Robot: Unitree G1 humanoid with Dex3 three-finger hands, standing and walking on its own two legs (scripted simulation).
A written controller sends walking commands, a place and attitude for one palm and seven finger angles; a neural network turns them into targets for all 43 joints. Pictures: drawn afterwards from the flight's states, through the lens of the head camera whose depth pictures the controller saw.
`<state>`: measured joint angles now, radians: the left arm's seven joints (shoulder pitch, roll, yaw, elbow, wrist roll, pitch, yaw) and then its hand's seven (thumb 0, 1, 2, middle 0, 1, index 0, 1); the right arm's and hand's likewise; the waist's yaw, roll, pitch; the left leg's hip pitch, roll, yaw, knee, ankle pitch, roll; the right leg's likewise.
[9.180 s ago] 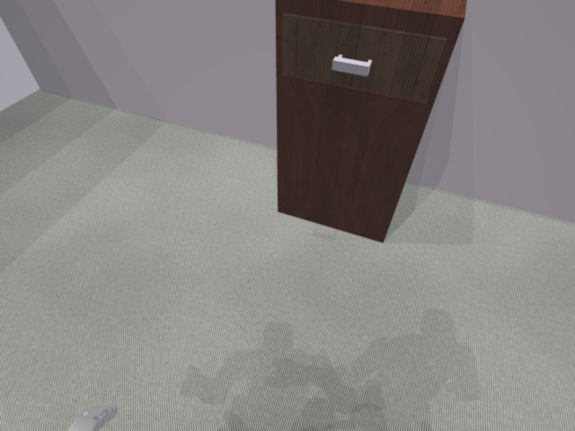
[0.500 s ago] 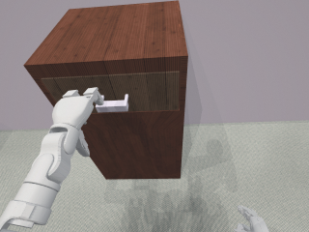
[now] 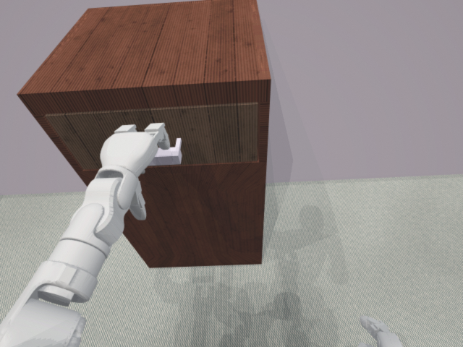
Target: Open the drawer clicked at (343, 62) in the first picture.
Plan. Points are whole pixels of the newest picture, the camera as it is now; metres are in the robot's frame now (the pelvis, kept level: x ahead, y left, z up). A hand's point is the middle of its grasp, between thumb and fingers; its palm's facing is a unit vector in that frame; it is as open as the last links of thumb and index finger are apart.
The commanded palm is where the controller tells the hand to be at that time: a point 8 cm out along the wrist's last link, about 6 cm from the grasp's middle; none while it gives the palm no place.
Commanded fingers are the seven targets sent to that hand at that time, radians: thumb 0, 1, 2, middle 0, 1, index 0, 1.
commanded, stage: move the hooked fingers above the handle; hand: left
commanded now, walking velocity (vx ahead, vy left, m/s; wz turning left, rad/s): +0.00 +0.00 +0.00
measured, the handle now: (158, 149) +0.52 +0.21 +0.02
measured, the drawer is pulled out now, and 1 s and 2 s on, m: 0.00 0.00 0.00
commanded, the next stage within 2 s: lower the fingers behind the handle in 1.44 s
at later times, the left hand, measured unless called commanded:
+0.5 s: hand (161, 147) +0.48 +0.18 +0.07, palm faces -0.04 -0.07 -1.00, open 13.8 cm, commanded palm +0.46 +0.21 +0.14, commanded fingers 0.00 -0.50 0.30 -0.30 -1.20 -0.30 -1.20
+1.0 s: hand (156, 141) +0.48 +0.19 +0.09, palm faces -0.04 -0.03 -1.00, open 13.5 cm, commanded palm +0.46 +0.22 +0.15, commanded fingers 0.00 -0.50 0.30 -0.30 -1.20 -0.30 -1.20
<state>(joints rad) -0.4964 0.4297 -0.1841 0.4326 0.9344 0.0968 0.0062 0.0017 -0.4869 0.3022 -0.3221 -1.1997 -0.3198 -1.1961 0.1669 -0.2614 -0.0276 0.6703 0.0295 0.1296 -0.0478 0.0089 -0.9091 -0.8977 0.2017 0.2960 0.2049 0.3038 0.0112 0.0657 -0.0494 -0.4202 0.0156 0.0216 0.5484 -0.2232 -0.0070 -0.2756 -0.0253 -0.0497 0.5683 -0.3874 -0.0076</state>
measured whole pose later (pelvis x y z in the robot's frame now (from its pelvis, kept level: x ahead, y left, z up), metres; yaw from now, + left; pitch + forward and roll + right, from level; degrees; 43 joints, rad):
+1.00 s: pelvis -0.01 +0.00 -0.01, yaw -3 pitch +11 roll +0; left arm -0.85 0.48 -0.03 1.01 1.04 0.01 0.15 0.00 -0.49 0.30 -0.41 -1.22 -0.37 -1.21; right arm 0.32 -0.25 -0.04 0.70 0.04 0.12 -0.07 0.01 -0.91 -0.90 0.20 0.30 0.21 0.30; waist -0.11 0.06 -0.11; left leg -0.57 0.05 0.06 0.61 -0.23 -0.01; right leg -0.45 0.01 -0.01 0.63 -0.38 -0.01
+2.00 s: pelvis +0.00 +0.00 -0.01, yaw -2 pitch +13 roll +0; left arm -0.75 0.48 -0.07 0.92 1.02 0.00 0.14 0.00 -0.49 0.30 -0.32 -1.22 -0.32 -1.21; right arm 0.31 -0.26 -0.07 0.70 0.02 0.14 -0.03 0.01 -0.91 -0.90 0.20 0.30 0.21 0.30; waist -0.07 0.05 -0.12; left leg -0.62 0.04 0.03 0.68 -0.28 0.00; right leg -0.47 0.00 -0.03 0.66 -0.42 -0.01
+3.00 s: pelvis -0.02 +0.01 -0.03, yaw -3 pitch +17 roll -2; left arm -0.87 0.47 -0.06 1.09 1.07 0.04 0.31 0.00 -0.49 0.30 -0.34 -1.27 -0.34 -1.28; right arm 0.35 -0.25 -0.05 0.71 0.02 0.11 -0.04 0.00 -0.91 -0.90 0.20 0.30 0.21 0.30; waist -0.12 0.05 -0.15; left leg -0.80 0.06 0.03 0.79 -0.29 0.01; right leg -0.65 0.01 -0.03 0.78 -0.43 0.00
